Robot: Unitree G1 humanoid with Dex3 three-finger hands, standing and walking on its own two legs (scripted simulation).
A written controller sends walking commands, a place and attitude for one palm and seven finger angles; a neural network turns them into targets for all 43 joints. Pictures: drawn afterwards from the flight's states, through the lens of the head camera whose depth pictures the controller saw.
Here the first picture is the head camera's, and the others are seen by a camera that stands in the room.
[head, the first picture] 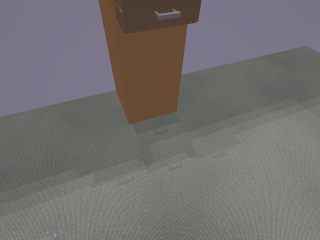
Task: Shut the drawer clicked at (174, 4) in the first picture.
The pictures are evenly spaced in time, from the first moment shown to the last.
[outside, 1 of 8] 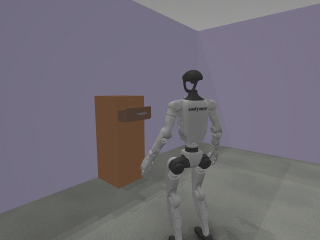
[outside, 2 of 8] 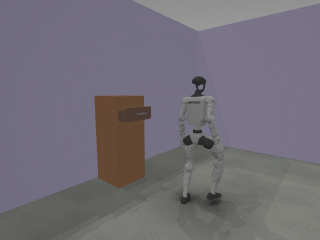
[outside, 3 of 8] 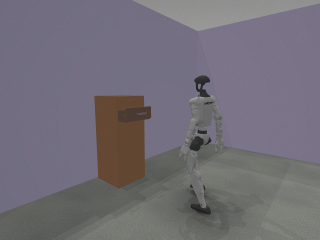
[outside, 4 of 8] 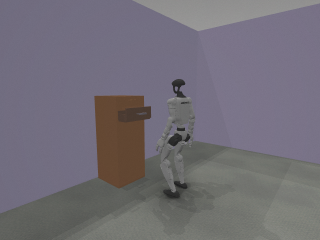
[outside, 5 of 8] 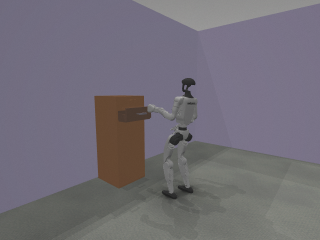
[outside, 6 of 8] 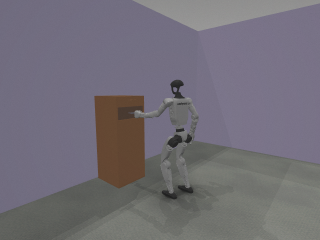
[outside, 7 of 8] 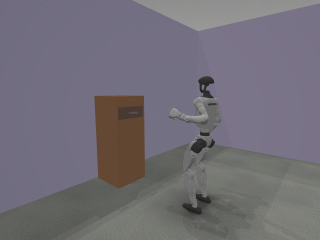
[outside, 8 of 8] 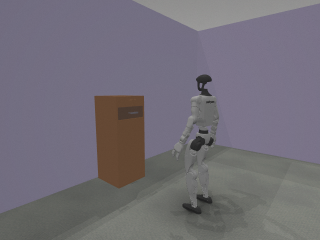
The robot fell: no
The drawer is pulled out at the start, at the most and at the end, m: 0.15 0.15 0.00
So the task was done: yes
